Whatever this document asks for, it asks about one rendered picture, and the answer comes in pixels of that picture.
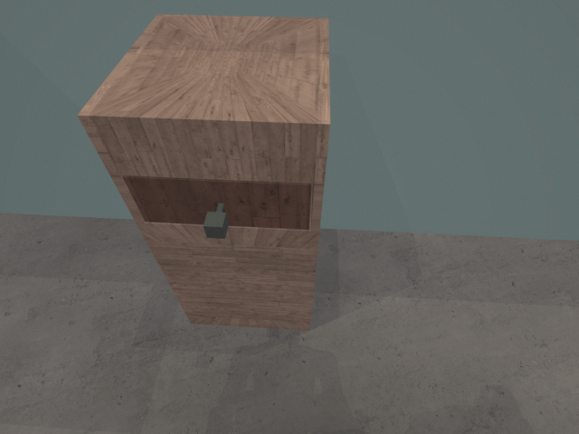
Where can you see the cabinet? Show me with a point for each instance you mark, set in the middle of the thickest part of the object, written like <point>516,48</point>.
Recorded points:
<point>242,98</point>

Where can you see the drawer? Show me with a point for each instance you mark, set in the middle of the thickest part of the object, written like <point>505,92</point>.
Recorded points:
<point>246,203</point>

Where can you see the handle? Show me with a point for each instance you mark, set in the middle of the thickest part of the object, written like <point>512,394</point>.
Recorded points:
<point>216,223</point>

